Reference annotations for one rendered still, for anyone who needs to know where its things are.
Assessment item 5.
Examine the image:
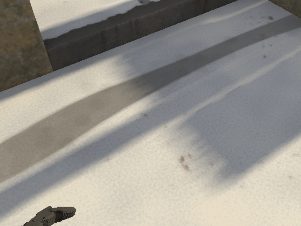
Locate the left robot hand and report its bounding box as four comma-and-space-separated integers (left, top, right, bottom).
24, 206, 76, 226

